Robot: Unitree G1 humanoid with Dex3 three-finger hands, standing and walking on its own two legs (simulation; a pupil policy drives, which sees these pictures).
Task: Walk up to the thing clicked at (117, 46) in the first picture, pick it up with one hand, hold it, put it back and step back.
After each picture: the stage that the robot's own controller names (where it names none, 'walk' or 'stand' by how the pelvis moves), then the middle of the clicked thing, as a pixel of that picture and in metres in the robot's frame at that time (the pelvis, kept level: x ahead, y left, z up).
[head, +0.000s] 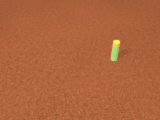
stand; (115, 50) +1.28 -0.26 -0.66
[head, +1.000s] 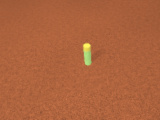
walk; (87, 54) +1.18 +0.12 -0.63
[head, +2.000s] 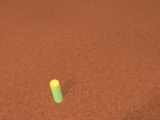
walk; (56, 91) +0.71 +0.31 -0.63
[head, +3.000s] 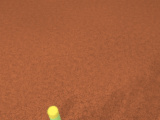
stand; (55, 118) +0.49 +0.25 -0.63
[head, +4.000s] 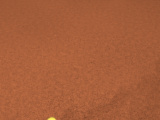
stand; out of the picture +0.43 +0.27 -0.65
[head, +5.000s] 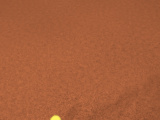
stand; out of the picture +0.44 +0.26 -0.65
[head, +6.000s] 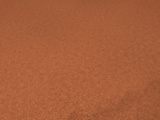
stand; out of the picture +0.43 +0.24 -0.66
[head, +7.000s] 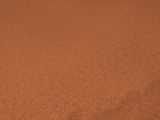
stand; out of the picture +0.43 +0.25 -0.66
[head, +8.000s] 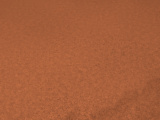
stand; out of the picture +0.42 +0.26 -0.66
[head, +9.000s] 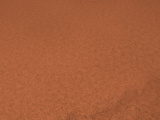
stand; out of the picture +0.41 +0.26 -0.66
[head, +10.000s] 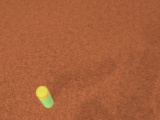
go down; (45, 97) +0.46 +0.25 -0.54
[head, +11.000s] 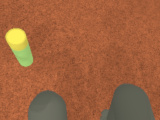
go down; (21, 50) +0.52 +0.26 -0.26
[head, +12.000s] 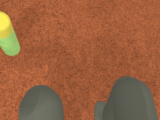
close in; (6, 37) +0.52 +0.27 -0.23
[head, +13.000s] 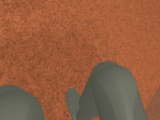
close in; out of the picture +0.50 +0.31 -0.17
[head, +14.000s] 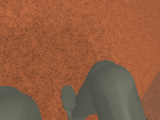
lift; out of the picture +0.48 +0.31 -0.18
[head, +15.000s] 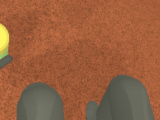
lift; out of the picture +0.41 +0.27 -0.11
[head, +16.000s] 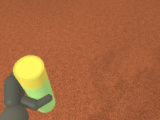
hold; (39, 89) +0.32 +0.17 +0.05
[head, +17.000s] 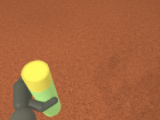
hold; (45, 92) +0.32 +0.16 +0.03
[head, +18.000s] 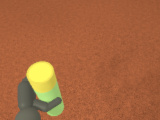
crouch; (49, 93) +0.32 +0.15 +0.03
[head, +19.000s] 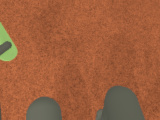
crouch; out of the picture +0.49 +0.25 -0.05
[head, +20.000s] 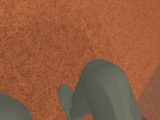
lower; out of the picture +0.49 +0.28 -0.18
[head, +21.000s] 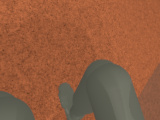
lower; out of the picture +0.49 +0.29 -0.18
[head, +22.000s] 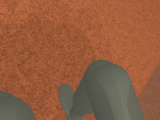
lower; out of the picture +0.49 +0.29 -0.18
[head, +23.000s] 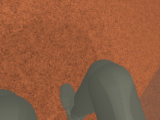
lower; out of the picture +0.48 +0.29 -0.18
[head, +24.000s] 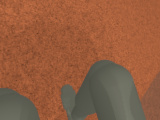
draw back; out of the picture +0.48 +0.28 -0.18
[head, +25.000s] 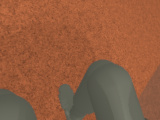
rise; out of the picture +0.48 +0.29 -0.18
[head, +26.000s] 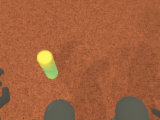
walk; (48, 66) +0.50 +0.21 -0.36
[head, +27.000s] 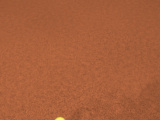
stand; out of the picture +0.42 +0.20 -0.60
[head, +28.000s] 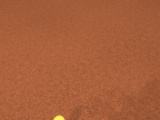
stand; out of the picture +0.43 +0.20 -0.60
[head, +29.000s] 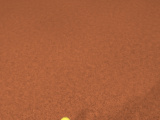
stand; out of the picture +0.43 +0.19 -0.64
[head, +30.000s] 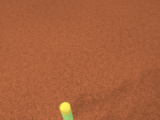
walk; (66, 113) +0.46 +0.17 -0.63
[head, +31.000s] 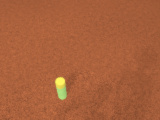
walk; (61, 89) +0.63 +0.19 -0.64
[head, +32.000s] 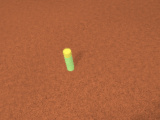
walk; (69, 60) +0.97 +0.26 -0.63
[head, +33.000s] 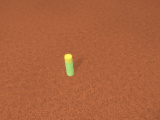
stand; (69, 65) +1.02 +0.22 -0.65
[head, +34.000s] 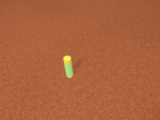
stand; (68, 67) +1.03 +0.23 -0.66
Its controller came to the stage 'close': yes
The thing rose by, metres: 0.69
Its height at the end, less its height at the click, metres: +0.00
